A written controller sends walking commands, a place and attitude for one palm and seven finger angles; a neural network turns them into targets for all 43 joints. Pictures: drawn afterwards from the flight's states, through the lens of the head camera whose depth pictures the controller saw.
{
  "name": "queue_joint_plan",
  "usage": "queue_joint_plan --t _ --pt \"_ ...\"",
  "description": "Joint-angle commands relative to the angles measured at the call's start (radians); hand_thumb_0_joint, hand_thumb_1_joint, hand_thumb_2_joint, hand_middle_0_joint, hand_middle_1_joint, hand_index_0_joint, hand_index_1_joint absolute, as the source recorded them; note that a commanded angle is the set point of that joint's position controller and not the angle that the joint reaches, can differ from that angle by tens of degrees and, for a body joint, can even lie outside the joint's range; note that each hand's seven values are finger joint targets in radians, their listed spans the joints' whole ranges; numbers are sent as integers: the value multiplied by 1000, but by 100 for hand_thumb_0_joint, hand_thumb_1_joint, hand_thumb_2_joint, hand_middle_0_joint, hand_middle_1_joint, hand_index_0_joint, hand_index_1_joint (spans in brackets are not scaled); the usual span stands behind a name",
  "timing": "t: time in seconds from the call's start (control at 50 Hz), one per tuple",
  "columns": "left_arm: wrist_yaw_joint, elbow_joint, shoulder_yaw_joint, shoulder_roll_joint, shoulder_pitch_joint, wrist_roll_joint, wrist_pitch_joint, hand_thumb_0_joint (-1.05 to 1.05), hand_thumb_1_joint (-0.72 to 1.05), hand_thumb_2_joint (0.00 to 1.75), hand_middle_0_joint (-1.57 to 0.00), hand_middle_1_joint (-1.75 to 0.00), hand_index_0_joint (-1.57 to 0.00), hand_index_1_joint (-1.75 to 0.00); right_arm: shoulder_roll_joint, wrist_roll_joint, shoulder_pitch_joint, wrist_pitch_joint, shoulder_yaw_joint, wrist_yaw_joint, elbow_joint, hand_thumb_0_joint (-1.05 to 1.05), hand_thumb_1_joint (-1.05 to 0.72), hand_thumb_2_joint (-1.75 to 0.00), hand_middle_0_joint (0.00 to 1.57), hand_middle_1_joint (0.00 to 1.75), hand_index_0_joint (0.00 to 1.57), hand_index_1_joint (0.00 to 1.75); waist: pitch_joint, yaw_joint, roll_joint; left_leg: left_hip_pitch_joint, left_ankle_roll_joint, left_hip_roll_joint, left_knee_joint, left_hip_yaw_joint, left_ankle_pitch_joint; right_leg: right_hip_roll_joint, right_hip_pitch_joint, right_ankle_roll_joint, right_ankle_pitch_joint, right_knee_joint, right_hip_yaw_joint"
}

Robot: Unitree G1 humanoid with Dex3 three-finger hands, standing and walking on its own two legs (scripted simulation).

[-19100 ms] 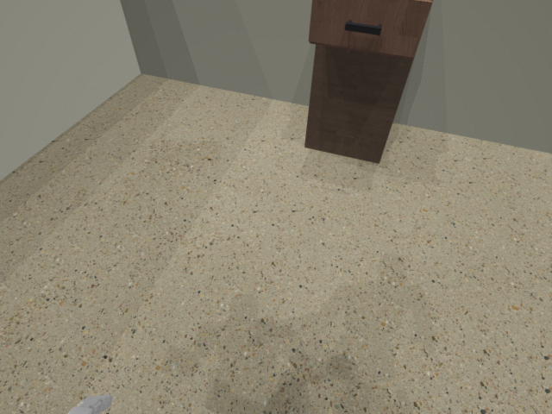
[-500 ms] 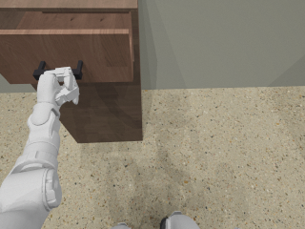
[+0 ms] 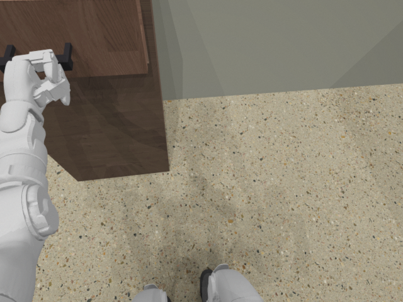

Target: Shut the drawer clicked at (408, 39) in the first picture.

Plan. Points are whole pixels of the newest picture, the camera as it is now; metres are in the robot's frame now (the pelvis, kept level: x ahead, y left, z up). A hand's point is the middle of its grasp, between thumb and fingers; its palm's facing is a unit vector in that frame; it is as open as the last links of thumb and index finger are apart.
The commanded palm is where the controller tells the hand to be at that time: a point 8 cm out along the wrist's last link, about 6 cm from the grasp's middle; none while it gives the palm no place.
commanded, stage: push the drawer shut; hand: left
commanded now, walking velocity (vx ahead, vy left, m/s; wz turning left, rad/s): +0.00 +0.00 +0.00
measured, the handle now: (38, 56) +0.59 +0.26 +0.09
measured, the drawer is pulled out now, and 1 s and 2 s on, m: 0.04 0.00 0.00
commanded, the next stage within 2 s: pull the fist back off the drawer in 0.66 s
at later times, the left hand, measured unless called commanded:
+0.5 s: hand (58, 65) +0.56 +0.22 +0.09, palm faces +0.03 -1.00 -0.03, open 3.2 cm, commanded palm +0.56 +0.26 +0.09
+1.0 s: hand (53, 63) +0.57 +0.22 +0.09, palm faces +0.05 -1.00 -0.03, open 3.3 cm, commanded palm +0.56 +0.24 +0.09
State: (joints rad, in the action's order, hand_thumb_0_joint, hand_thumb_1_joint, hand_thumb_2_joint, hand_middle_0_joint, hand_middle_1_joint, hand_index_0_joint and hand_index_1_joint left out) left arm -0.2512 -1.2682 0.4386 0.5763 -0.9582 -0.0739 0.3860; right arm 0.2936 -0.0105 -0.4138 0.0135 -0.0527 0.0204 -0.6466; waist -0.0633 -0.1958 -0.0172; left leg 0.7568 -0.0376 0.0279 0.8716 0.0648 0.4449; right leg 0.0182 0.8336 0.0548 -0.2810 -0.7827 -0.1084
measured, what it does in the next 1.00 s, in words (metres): stands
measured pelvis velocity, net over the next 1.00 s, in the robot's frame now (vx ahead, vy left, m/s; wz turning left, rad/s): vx -0.01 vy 0.02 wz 0.02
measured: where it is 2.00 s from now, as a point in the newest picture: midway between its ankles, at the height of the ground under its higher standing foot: outside the picture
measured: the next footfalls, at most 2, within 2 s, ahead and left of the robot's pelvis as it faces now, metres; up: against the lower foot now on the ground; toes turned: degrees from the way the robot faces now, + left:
none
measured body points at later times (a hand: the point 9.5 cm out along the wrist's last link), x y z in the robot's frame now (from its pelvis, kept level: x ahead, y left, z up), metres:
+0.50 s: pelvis +0.01 +0.02 -0.01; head +0.16 +0.03 +0.42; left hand +0.55 +0.27 +0.10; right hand -0.04 -0.24 -0.10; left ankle -0.02 +0.09 -0.69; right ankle +0.05 -0.09 -0.69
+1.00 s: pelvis -0.01 +0.02 -0.02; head +0.15 +0.06 +0.40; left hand +0.56 +0.28 +0.10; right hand -0.08 -0.24 -0.10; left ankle -0.02 +0.09 -0.69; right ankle +0.05 -0.09 -0.69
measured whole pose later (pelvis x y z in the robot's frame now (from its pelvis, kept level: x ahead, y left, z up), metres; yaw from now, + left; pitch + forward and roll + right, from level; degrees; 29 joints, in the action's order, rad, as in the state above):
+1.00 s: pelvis -0.01 +0.02 -0.02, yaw +1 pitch +25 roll -5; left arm -0.21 -1.44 0.37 0.72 -1.27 0.01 0.30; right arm 0.30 -0.07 -0.49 0.02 -0.09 0.00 -0.64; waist -0.07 -0.28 -0.03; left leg 0.96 -0.06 0.01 0.99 0.01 0.46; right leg 0.00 0.99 0.03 -0.28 -0.83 -0.16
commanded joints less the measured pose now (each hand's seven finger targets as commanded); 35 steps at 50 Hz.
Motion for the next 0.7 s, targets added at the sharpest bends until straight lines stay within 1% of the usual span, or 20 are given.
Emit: queue_joint_plan --t 0.0,0.02,0.04,0.06,0.1,0.12,0.16,0.18,0.22,0.28,0.32,0.34,0.4,0.42,0.44,0.46,0.52,0.56,0.6,0.68 --pt "13 215 38 332 -538 -11 60 0 90 90 -140 -160 -140 -160 179 2 -184 -9 58 10 46 0 -90 -90 20 30 20 30 -467 -28 -101 -72 -4 -13 -94 -85 -272 -3 -380 -40 210 66 142" --pt "13 226 45 340 -561 -10 62 0 90 90 -140 -160 -140 -160 179 -3 -189 -9 58 9 44 0 -90 -90 20 30 20 30 -478 -27 -136 -86 -1 -12 -91 -88 -289 -4 -368 -38 217 61 138" --pt "15 222 64 363 -544 -8 63 0 90 90 -140 -160 -140 -160 182 -5 -196 -6 60 8 46 0 -90 -90 20 30 20 30 -491 -20 -135 -99 0 -10 -87 -94 -305 -1 -362 -37 218 58 134" --pt "14 233 54 354 -559 -9 65 0 90 90 -140 -160 -140 -160 182 -6 -197 -3 58 7 49 0 -90 -90 20 30 20 30 -506 -27 -150 -112 0 -10 -84 -91 -321 -1 -361 -37 232 58 137" --pt "15 224 51 348 -566 -7 66 0 90 90 -140 -160 -140 -160 181 -10 -206 3 59 4 47 0 -90 -90 20 30 20 30 -511 -33 -155 -131 3 -6 -80 -98 -351 2 -346 -37 253 52 128" --pt "17 212 62 359 -556 -5 63 0 90 90 -140 -160 -140 -160 184 -12 -213 7 61 3 49 0 -90 -90 20 30 20 30 -516 -31 -133 -131 2 -4 -77 -102 -353 4 -340 -37 247 50 123" --pt "20 212 43 339 -590 -3 59 0 90 90 -140 -160 -140 -160 184 -15 -219 13 58 0 47 0 -90 -90 20 30 20 30 -510 -43 -152 -141 4 -2 -78 -106 -358 6 -319 -37 242 51 119" --pt "23 216 59 359 -606 0 61 0 90 90 -140 -160 -140 -160 186 -17 -223 15 60 0 45 0 -90 -90 20 30 20 30 -512 -43 -151 -144 4 -1 -73 -108 -378 7 -325 -34 261 49 120" --pt "27 191 50 353 -613 7 53 0 90 90 -140 -160 -140 -160 187 -17 -230 22 58 -1 44 0 -90 -90 20 30 20 30 -493 -52 -156 -146 6 2 -74 -112 -371 9 -296 -35 241 50 112" --pt "38 170 80 404 -634 20 44 0 90 90 -140 -160 -140 -160 195 -22 -248 29 56 0 43 0 -90 -90 20 30 20 30 -492 -59 -130 -124 2 2 -66 -115 -374 10 -299 -36 246 48 112" --pt "42 186 75 409 -664 30 46 0 90 90 -140 -160 -140 -160 193 -25 -256 33 57 -1 44 0 -90 -90 20 30 20 30 -531 -64 -159 -147 5 3 -59 -116 -403 10 -297 -37 265 41 112" --pt "40 171 51 381 -665 33 43 0 90 90 -140 -160 -140 -160 190 -26 -256 33 54 -3 44 0 -90 -90 20 30 20 30 -516 -70 -187 -159 9 4 -59 -118 -408 11 -270 -35 257 42 107" --pt "38 162 70 404 -684 32 43 0 90 90 -140 -160 -140 -160 196 -30 -272 42 55 -4 39 0 -90 -90 20 30 20 30 -515 -82 -159 -163 10 9 -49 -126 -436 16 -260 -35 274 39 101" --pt "39 161 79 425 -708 34 42 0 90 90 -140 -160 -140 -160 199 -31 -271 44 53 -2 39 0 -90 -90 20 30 20 30 -510 -84 -171 -150 10 8 -46 -127 -422 16 -253 -36 259 40 103" --pt "39 144 57 406 -735 34 36 0 90 90 -140 -160 -140 -160 197 -31 -273 44 51 -1 33 0 -90 -90 20 30 20 30 -488 -105 -151 -137 7 9 -47 -128 -403 16 -244 -39 246 45 102" --pt "39 134 52 404 -746 37 32 0 90 90 -140 -160 -140 -160 198 -30 -274 43 48 -1 33 0 -90 -90 20 30 20 30 -473 -101 -172 -121 7 7 -48 -127 -371 16 -232 -37 214 48 103" --pt "41 110 14 382 -805 41 22 0 90 90 -140 -160 -140 -160 203 -31 -282 41 44 1 24 0 -90 -90 20 30 20 30 -442 -133 -196 -145 11 14 -47 -147 -356 17 -152 -37 160 48 88" --pt "44 119 30 410 -836 40 22 0 90 90 -140 -160 -140 -160 207 -36 -288 35 42 2 23 0 -90 -90 20 30 20 30 -473 -136 -224 -158 14 14 -39 -155 -356 18 -138 -37 142 43 85" --pt "45 134 11 393 -883 43 25 0 90 90 -140 -160 -140 -160 209 -39 -297 32 40 2 16 0 -90 -90 20 30 20 30 -511 -144 -266 -210 24 19 -32 -172 -386 19 -95 -33 138 32 75" --pt "54 106 -39 324 -918 37 15 0 90 90 -140 -160 -140 -160 216 -44 -301 21 37 1 1 0 -90 -90 20 30 20 30 -468 -171 -273 -242 37 30 -38 -210 -359 19 3 -33 88 29 56"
